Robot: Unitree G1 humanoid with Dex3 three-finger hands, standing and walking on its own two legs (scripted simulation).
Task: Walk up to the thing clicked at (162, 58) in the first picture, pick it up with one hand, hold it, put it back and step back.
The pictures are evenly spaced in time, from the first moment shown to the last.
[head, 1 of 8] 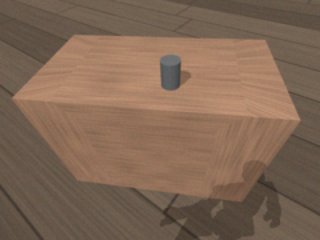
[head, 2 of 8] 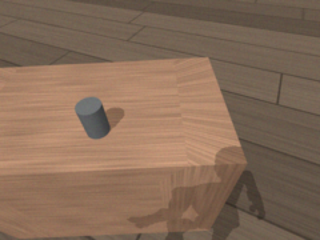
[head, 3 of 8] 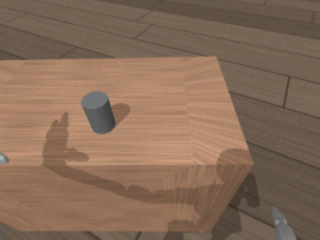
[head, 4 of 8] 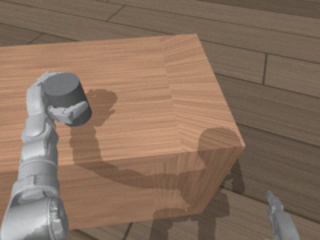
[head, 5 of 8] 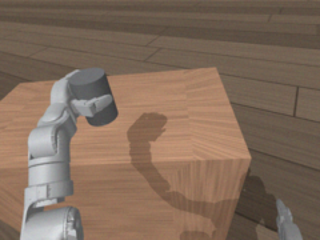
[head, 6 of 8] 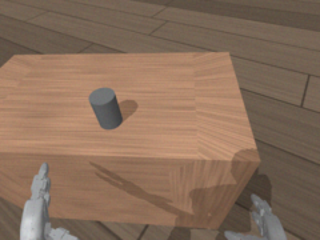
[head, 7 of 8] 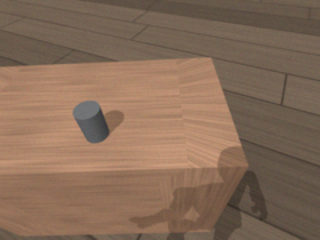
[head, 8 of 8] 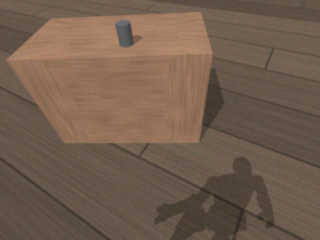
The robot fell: no
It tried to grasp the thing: yes
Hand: left
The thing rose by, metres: 0.23
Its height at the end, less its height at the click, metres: +0.00
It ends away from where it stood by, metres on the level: 0.02
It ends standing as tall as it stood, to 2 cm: yes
